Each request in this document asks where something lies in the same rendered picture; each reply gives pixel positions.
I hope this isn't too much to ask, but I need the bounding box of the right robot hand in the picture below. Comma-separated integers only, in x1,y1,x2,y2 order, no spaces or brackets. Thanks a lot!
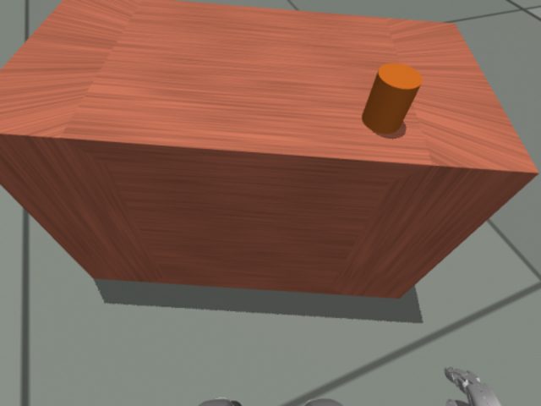
445,367,503,406

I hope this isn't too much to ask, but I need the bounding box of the can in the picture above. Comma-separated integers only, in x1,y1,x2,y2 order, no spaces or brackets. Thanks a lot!
362,63,423,134

